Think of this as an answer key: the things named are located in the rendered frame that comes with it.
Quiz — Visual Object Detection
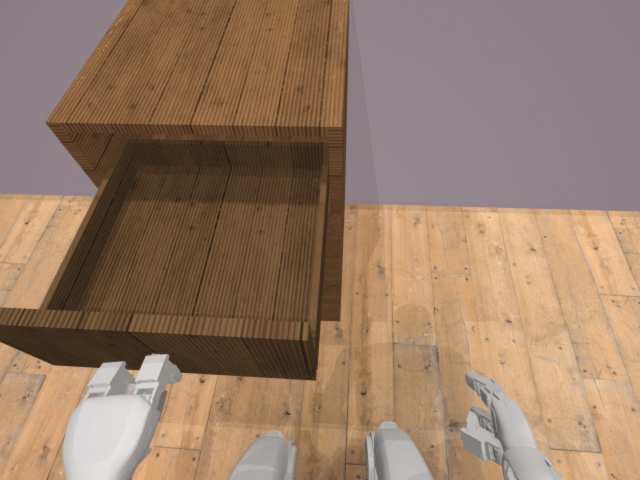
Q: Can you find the robot right hand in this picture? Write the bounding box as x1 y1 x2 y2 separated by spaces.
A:
461 372 538 466

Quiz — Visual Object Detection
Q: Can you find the left robot thigh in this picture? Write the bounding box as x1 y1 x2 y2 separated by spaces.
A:
228 436 297 480

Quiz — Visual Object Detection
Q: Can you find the robot left hand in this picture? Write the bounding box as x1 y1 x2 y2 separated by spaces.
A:
62 354 182 480

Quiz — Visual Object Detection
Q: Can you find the cabinet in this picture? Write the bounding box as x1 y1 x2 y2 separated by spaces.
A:
45 0 349 321

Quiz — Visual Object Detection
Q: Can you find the robot thigh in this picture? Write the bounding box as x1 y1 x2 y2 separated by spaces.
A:
228 436 297 480
365 428 434 480

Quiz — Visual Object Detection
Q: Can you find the right robot thigh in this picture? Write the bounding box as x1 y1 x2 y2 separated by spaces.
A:
365 428 434 480

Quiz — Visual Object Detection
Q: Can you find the drawer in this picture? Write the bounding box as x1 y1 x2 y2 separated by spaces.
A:
0 139 330 381

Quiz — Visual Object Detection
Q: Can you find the robot right forearm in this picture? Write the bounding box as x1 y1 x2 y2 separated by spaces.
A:
502 446 564 480

